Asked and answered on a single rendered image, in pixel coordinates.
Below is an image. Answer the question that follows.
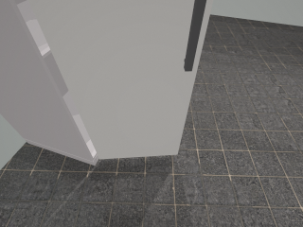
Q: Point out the fridge door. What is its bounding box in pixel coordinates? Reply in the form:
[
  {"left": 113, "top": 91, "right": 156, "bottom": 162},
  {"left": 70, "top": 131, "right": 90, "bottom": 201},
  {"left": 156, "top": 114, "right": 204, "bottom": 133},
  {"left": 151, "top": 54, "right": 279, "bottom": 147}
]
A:
[{"left": 28, "top": 0, "right": 214, "bottom": 160}]

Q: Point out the handle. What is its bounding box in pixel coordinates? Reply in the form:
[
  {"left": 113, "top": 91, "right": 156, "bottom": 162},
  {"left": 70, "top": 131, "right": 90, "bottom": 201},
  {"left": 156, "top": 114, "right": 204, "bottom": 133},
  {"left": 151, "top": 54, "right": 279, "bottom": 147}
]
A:
[{"left": 184, "top": 0, "right": 206, "bottom": 72}]

